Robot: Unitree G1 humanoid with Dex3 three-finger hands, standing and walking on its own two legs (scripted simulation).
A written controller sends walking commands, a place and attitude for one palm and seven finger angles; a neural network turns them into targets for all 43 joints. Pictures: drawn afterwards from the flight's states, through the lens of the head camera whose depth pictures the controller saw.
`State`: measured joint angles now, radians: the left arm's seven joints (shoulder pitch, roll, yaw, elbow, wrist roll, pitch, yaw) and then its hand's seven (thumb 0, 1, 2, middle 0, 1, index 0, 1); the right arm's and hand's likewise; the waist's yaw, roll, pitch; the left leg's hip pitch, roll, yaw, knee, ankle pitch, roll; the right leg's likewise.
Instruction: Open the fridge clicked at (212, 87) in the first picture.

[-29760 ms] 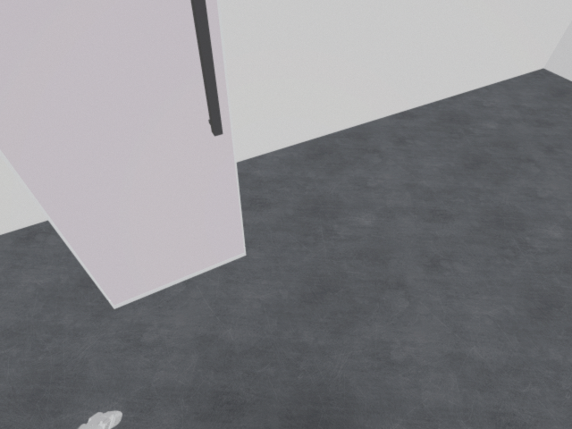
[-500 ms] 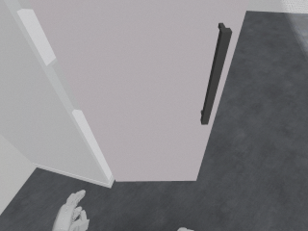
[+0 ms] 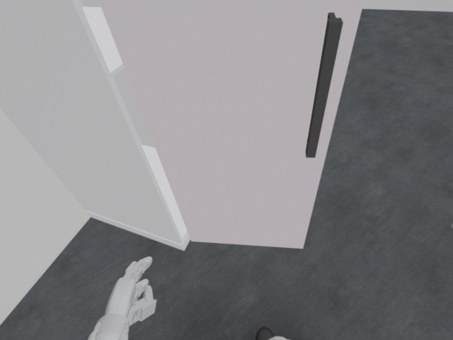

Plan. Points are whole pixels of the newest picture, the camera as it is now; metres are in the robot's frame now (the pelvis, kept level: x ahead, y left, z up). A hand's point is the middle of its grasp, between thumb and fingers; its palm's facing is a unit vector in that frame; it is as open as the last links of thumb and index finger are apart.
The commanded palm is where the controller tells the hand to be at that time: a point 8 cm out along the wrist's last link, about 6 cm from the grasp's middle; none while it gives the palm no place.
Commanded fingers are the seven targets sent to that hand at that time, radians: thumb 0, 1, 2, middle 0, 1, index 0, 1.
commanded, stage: stop stepping back and stand still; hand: right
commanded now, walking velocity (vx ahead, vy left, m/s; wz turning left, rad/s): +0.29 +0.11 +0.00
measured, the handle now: (319, 95) +0.59 -0.18 +0.12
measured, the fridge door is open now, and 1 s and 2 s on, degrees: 75 75 75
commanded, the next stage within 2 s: let the arm hang, fingers relaxed in 0.70 s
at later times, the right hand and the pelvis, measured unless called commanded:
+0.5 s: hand out of the picture +0.07 -0.29 +0.19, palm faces +0.35 +0.87 -0.34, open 7.4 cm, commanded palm +0.00 -0.34 +0.19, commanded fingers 0.00 -0.90 -0.90 0.20 0.30 0.20 0.30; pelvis -0.14 -0.04 +0.02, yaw +0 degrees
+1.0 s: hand out of the picture +0.02 -0.25 -0.10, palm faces +0.08 +0.96 -0.28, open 7.4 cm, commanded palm none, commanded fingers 0.00 -0.90 -0.90 0.20 0.30 0.20 0.30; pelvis -0.15 -0.04 -0.02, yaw -5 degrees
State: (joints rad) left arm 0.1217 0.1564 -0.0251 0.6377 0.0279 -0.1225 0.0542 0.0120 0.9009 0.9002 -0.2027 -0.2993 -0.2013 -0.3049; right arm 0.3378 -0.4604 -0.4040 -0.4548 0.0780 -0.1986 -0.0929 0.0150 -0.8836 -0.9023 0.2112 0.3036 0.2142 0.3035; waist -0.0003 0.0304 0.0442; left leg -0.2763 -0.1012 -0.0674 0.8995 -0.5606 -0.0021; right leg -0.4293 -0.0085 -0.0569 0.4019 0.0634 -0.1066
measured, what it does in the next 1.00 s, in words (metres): walks backwards: right foot, then left foot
